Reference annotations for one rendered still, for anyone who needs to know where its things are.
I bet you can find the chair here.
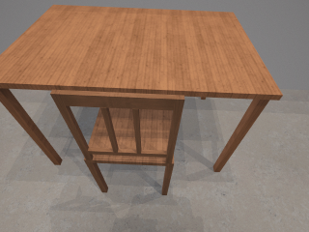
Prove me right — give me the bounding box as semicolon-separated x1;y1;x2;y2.
50;89;185;195

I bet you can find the table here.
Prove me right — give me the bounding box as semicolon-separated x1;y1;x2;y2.
0;4;283;172

